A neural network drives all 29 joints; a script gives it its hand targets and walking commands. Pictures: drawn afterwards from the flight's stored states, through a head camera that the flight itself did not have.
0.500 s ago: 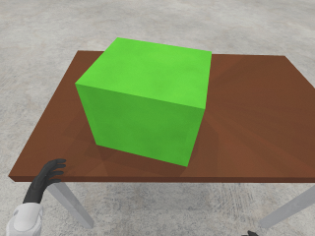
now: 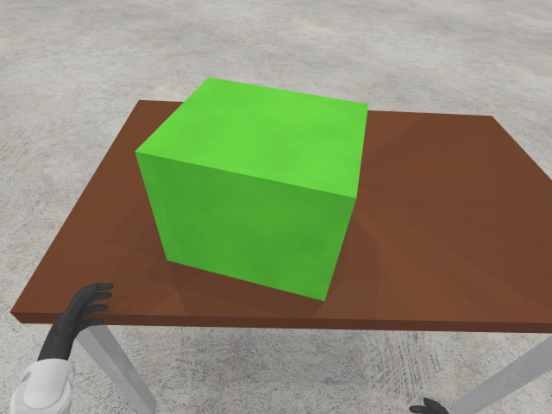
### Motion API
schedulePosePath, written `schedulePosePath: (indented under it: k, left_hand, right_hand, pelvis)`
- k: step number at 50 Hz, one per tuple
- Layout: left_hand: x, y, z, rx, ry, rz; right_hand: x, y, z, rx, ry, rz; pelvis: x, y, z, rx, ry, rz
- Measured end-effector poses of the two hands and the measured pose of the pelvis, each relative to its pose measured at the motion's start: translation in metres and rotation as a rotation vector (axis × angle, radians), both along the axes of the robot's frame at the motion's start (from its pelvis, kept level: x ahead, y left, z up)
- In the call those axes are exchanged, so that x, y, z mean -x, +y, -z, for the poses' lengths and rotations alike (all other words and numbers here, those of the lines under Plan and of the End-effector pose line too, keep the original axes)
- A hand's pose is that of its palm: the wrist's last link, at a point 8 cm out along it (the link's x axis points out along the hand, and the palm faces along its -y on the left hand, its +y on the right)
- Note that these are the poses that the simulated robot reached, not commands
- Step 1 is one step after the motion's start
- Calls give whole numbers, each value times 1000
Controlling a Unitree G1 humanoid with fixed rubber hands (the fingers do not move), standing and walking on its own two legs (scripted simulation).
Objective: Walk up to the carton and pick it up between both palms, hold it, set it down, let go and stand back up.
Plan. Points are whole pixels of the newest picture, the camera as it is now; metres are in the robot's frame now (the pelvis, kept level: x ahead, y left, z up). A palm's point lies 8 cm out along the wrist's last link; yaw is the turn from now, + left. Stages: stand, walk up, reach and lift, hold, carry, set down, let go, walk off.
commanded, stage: stand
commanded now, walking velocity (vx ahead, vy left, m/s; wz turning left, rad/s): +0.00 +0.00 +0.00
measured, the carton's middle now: (264, 184) +0.48 +0.04 +0.09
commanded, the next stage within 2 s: none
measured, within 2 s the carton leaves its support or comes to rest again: neither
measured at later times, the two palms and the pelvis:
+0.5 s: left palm (61, 345) +0.21 +0.29 +0.03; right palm out of the picture +0.10 -0.24 -0.09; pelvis +0.00 +0.01 +0.00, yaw +2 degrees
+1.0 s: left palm (61, 346) +0.21 +0.29 +0.03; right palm out of the picture +0.13 -0.23 -0.09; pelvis +0.00 +0.01 +0.00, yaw +5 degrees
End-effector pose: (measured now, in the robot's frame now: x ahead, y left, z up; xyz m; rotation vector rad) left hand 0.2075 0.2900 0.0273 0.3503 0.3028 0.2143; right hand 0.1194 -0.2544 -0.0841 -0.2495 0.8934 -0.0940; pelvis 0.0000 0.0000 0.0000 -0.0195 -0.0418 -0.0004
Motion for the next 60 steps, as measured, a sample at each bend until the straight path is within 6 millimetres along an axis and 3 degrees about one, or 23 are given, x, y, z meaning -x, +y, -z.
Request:
schedulePosePath:
  k: [23,42,60]
  left_hand:
    - [1,2,1,11,-14,24]
    - [1,1,2,17,-21,5]
    - [2,1,2,25,-23,-6]
  right_hand:
    - [24,18,10,-19,68,12]
    - [0,19,6,-15,46,-28]
    - [-9,21,6,-16,48,-46]
  pelvis:
    - [5,14,-1,7,10,-40]
    - [-2,11,0,5,8,-74]
    - [-4,10,0,6,4,-102]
